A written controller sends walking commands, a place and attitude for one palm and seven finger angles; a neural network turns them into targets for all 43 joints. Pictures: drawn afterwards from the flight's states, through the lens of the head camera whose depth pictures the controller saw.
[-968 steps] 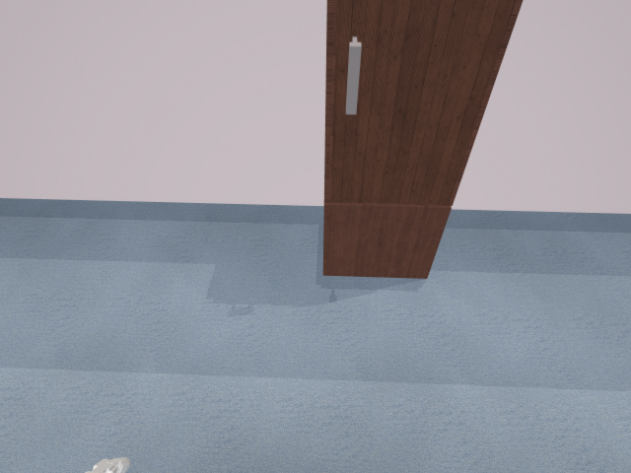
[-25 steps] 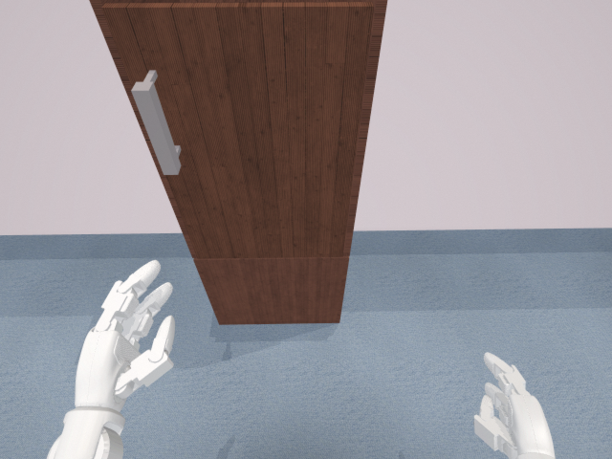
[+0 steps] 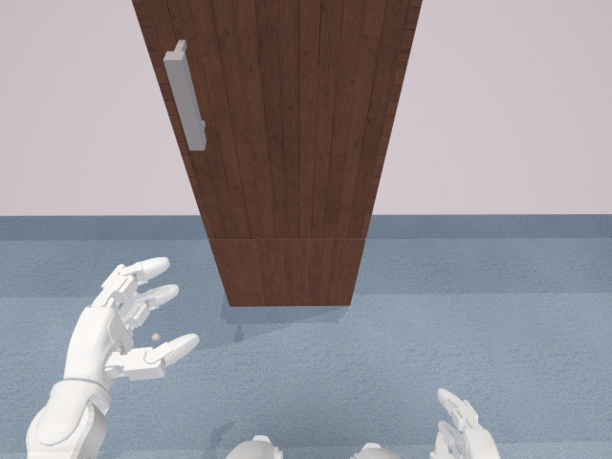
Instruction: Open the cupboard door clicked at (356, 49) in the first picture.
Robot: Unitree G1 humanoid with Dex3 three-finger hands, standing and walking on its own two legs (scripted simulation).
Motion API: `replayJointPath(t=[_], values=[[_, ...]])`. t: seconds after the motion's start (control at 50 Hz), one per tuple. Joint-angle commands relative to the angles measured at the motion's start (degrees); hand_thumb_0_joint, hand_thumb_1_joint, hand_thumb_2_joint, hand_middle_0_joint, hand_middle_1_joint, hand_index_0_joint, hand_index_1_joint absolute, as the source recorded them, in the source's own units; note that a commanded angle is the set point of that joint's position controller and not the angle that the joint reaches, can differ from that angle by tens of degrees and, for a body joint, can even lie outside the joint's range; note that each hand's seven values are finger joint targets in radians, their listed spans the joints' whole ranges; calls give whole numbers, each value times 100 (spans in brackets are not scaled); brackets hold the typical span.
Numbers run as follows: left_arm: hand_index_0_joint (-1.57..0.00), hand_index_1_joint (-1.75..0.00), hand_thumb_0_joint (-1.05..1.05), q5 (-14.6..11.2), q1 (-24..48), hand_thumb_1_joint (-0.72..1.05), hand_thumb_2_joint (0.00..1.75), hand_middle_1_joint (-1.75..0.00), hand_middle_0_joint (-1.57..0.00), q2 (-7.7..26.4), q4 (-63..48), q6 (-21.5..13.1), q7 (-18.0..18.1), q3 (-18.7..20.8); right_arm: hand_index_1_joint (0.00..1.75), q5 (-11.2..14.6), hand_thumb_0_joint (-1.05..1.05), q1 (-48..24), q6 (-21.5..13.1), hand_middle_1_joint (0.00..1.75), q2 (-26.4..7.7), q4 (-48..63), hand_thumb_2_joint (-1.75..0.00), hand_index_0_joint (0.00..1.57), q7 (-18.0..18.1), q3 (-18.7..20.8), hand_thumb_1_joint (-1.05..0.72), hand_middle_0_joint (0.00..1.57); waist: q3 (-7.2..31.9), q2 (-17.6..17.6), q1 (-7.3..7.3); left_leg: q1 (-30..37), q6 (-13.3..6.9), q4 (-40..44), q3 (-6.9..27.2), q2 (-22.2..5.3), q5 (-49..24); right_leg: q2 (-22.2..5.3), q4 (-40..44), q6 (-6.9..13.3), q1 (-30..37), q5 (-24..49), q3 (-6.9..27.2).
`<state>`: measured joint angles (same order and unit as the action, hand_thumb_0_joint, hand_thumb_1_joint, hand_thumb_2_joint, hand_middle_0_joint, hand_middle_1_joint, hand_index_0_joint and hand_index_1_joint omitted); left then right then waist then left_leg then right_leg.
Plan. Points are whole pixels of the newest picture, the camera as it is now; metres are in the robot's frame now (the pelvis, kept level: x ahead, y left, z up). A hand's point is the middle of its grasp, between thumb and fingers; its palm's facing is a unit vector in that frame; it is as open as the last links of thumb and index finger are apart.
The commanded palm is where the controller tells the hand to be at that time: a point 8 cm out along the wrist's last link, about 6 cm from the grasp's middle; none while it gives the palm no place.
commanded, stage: raise the hand with hooked fingers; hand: left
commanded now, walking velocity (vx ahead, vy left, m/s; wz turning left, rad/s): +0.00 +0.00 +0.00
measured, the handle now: (190, 97) +0.62 +0.22 +0.13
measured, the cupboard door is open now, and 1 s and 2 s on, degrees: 0 0 0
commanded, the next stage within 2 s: move the hooked fingers beside the handle in 1.28 s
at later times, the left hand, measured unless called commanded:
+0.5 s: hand (94, 268) +0.30 +0.26 +0.12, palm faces +0.14 -0.99 -0.07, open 13.7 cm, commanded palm +0.26 +0.30 +0.12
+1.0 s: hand (102, 232) +0.33 +0.25 +0.14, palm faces +0.08 -1.00 -0.01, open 14.0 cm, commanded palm +0.30 +0.30 +0.15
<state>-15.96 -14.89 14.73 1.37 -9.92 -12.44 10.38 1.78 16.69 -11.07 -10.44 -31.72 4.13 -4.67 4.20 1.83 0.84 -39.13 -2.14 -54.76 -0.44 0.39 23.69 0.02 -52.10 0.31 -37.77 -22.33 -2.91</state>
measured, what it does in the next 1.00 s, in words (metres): stands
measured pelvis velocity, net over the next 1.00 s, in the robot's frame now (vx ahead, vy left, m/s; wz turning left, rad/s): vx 0.04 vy -0.02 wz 0.00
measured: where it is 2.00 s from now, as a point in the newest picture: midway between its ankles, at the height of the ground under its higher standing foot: outside the picture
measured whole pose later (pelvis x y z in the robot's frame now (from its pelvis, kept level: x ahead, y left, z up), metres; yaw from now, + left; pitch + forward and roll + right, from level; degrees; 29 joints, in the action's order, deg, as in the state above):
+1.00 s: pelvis +0.04 -0.02 +0.04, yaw +0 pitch +4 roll +0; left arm -19.7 5.3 23.4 21.6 -5.3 -25.4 25.1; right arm 2.9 15.8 -11.1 -16.8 -34.2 5.6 -2.3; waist 2.8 2.1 -0.8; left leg -22.9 -0.4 -38.6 -0.2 -0.2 19.4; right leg 1.1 -37.6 1.8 -22.4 -18.9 -2.8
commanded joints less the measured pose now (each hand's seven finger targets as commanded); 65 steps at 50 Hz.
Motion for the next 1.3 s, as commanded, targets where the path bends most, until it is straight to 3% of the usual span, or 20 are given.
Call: replayJointPath(t=[0.0,0.06,0.12,0.22,0.26,0.32,0.38,0.42,0.5,0.58,0.62,0.78,0.82,0.88,0.92,1.02,1.1,1.12,1.18,1.28], values=[[-27,-93,0,-39,456,-8,48,-93,-27,757,-1718,-932,576,791,30,-55,0,-628,-501,30,-960,945,-90,20,22,480,-90,20,1007,169,-247,791,193,1393,482,-128,-466,146,732,128,547,36,-214],[-27,-98,0,152,707,-15,45,-98,-27,691,-1369,-1245,419,469,30,-78,0,-476,-575,30,-1099,782,-90,20,-24,514,-90,20,791,197,-13,847,183,1348,490,-151,-377,144,734,133,327,-1,-212],[-28,-102,0,84,964,-22,42,-102,-28,697,-960,-1122,-31,307,30,-6,0,-450,-607,30,-1236,729,-90,20,27,547,-90,20,698,106,75,821,166,1430,539,-128,-79,147,857,134,394,-86,-160],[-29,-110,0,-121,1329,-34,37,-110,-29,1499,-1035,-654,-332,1044,30,82,0,-470,-638,30,-1281,722,-90,20,188,554,-90,20,1158,368,-174,1276,192,1662,563,-106,-515,117,1075,155,1012,265,-127],[-29,-112,0,-196,1430,-38,35,-112,-29,1559,-1208,-629,-244,1255,30,72,0,-494,-640,30,-1201,725,-90,20,190,533,-90,20,1261,505,-247,1539,241,1728,546,-116,-1013,112,1121,163,1192,600,-169],[-30,-117,0,-287,1582,-45,32,-117,-30,1602,-977,-621,-135,1443,30,41,0,-461,-605,30,-1184,666,-90,20,166,497,-90,20,1010,357,-242,1622,268,1744,513,-112,-1468,170,1198,172,1305,972,-195],[-30,-120,0,-251,1826,-50,30,-120,-30,1420,-544,-510,-267,1255,30,77,0,-470,-560,30,-1191,592,-90,20,150,492,-90,20,793,500,-143,1712,256,1763,390,-94,-1554,152,1327,149,1267,1152,-160],[-30,-120,0,-259,2003,-50,30,-120,-30,1412,-171,-314,-480,1157,30,98,0,-455,-518,30,-1247,595,-90,20,169,477,-90,20,656,314,-96,1678,204,1796,373,-73,-1486,168,1431,154,1351,1198,-129],[-30,-120,0,-295,2348,-50,30,-120,-30,1792,-121,-37,-864,1389,30,128,0,-461,-489,30,-1269,623,-90,20,241,490,-90,20,1210,273,-159,1986,154,1814,308,-51,-1837,121,1559,132,1743,1630,-64],[-30,-120,0,-470,2829,-50,30,-120,-30,2170,-78,-89,-985,1855,30,96,0,-501,-456,30,-1236,584,-90,20,273,448,-90,20,1277,53,-195,2100,132,1827,284,-22,-2156,132,1659,122,2014,2055,-14],[-30,-120,0,-477,3154,-50,30,-120,-30,2378,-43,-168,-978,2004,30,80,0,-531,-452,30,-1229,552,-90,20,272,420,-90,20,1193,224,-226,2154,142,1862,296,-18,-2186,151,1683,152,2050,2064,18],[-30,-120,0,-464,3403,-50,30,-120,-30,2259,1065,210,-1368,1791,30,161,0,-500,-371,30,-1277,489,-90,20,302,441,-90,20,982,132,-154,2113,66,1997,158,10,-1935,45,1946,92,2107,2101,137],[-30,-120,0,-490,3287,-50,30,-120,-30,2203,1083,272,-1456,1739,30,156,0,-498,-373,30,-1294,572,-90,20,272,445,-90,20,1036,96,-240,2113,63,1994,157,21,-2053,39,1903,108,2228,2245,146],[-30,-120,0,-515,3163,-50,30,-120,-30,2371,905,201,-1405,1967,30,140,0,-475,-356,30,-1290,616,-90,20,227,482,-90,20,1205,-115,-272,2087,55,1989,123,27,-2027,27,1925,61,2264,2264,185],[-30,-120,0,-556,3161,-50,30,-120,-30,2487,921,109,-1294,2119,30,113,0,-491,-332,30,-1294,632,-90,20,194,466,-90,20,982,-321,-312,1873,60,1994,111,25,-1799,19,1974,49,2276,2004,277],[-30,-120,0,-404,3621,-50,30,-120,-30,2642,523,-188,-1012,2207,30,91,0,-547,-320,30,-1243,657,-90,20,176,468,-90,20,1100,248,-299,1933,47,2021,72,36,-1541,-7,2017,70,2300,1541,433],[-30,-120,0,-329,3525,-50,30,-120,-30,2368,495,-267,-1021,1943,30,119,0,-550,-359,30,-1203,623,-90,20,213,465,-90,20,1065,452,-207,2005,40,2056,36,21,-1440,-10,2087,54,2211,1432,435],[-30,-120,0,-369,3532,-50,30,-120,-30,2367,567,-249,-1066,1923,30,108,0,-522,-352,30,-1227,621,-90,20,224,463,-90,20,987,187,-180,1981,30,2039,54,1,-1421,9,2087,50,2221,1409,440],[-30,-120,0,-422,3484,-50,30,-120,-30,2354,838,-164,-1142,1947,30,138,0,-553,-366,30,-1244,571,-90,20,273,461,-90,20,829,47,-165,1854,40,2069,61,3,-1196,-5,2192,28,2107,1112,477],[-30,-120,0,-447,3476,-50,30,-120,-30,2381,997,-31,-1190,1976,30,149,0,-578,-386,30,-1248,596,-90,20,298,446,-90,20,810,42,-219,1855,51,2126,104,3,-1154,11,2183,48,2045,998,396]])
